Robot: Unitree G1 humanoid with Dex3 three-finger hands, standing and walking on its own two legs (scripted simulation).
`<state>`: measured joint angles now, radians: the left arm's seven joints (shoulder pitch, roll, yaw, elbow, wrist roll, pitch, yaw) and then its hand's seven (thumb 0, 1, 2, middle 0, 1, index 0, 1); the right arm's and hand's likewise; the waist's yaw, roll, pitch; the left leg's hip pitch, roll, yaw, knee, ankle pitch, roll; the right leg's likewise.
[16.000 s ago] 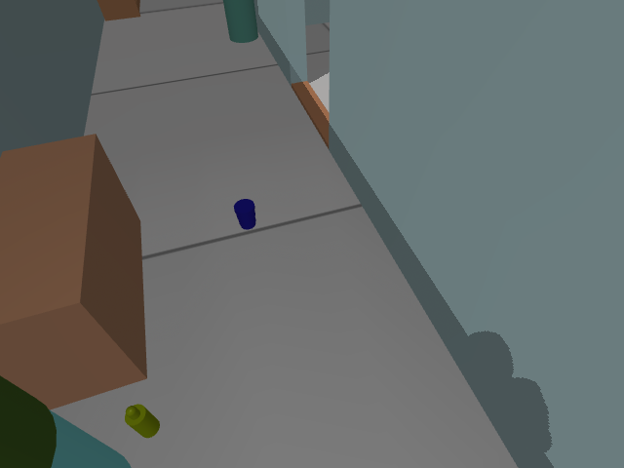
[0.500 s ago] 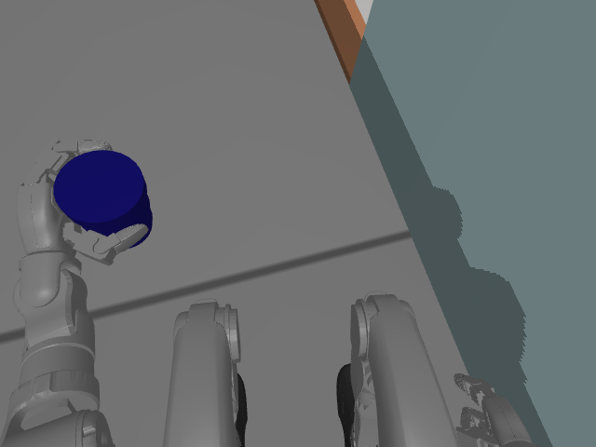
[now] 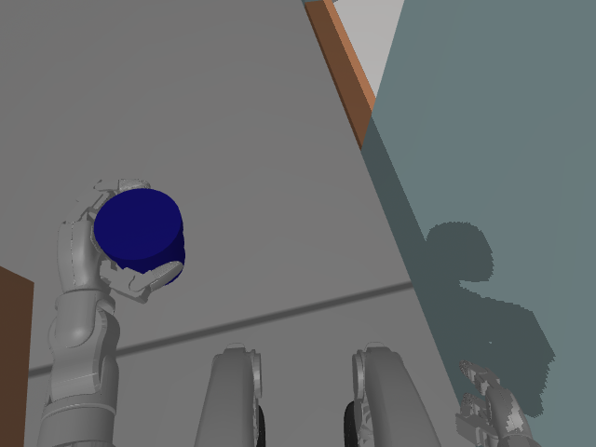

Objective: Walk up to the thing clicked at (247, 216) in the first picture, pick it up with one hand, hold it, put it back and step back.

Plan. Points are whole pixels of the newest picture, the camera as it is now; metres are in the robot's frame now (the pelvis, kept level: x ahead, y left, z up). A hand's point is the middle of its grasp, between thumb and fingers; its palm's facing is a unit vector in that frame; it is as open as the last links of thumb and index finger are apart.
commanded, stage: lift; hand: left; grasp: from the side
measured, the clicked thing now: (149, 244) +0.38 +0.21 +0.01
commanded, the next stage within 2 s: hold in 1.28 s
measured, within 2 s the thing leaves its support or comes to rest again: neither
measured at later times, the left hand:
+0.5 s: hand (101, 198) +0.37 +0.21 +0.15, palm faces +0.18 -0.98 -0.03, open 11.7 cm
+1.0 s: hand (91, 164) +0.37 +0.19 +0.20, palm faces +0.16 -0.99 -0.01, open 11.7 cm
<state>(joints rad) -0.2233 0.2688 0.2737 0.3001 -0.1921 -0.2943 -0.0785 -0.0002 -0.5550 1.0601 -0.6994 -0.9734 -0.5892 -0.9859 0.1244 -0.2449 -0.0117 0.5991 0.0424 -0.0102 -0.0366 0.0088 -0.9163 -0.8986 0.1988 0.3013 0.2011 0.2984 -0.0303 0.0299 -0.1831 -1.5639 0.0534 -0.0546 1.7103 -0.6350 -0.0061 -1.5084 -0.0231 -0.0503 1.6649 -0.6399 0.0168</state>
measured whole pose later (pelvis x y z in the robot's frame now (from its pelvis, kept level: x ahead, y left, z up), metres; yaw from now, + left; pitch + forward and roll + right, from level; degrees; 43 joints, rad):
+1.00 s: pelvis +0.04 +0.01 +0.16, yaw +2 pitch +11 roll -2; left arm -0.10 0.18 0.15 0.36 -0.15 -0.33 -0.01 0.00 -0.55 1.06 -0.70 -0.97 -0.59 -0.98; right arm 0.23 -0.22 0.00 0.63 0.01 -0.04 -0.03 0.01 -0.92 -0.90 0.20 0.30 0.20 0.30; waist -0.03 0.01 -0.08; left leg -0.77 0.05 -0.01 1.04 -0.46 0.00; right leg -0.72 -0.02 -0.04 0.99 -0.45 0.03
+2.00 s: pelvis +0.05 +0.00 +0.18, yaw +2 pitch +6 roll -1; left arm -0.11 0.16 0.14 0.38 -0.15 -0.32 0.00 -0.01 -0.51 1.01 -0.70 -0.95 -0.59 -0.96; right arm 0.22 -0.22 -0.01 0.66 0.01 -0.02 -0.02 0.01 -0.93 -0.91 0.20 0.30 0.20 0.30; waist -0.02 0.02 -0.04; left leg -0.56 0.04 0.00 0.86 -0.41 -0.01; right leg -0.53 -0.02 -0.04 0.82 -0.41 0.02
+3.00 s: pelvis +0.05 +0.00 +0.19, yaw +2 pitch +5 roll -1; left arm -0.11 0.15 0.13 0.39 -0.15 -0.34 0.00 -0.01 -0.51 1.01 -0.69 -0.96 -0.59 -0.96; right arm 0.22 -0.22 0.00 0.66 0.01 -0.04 -0.02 0.01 -0.93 -0.91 0.20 0.30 0.20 0.30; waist -0.02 0.02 -0.03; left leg -0.54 0.04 0.00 0.84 -0.39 -0.01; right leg -0.50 -0.02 -0.03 0.80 -0.39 0.02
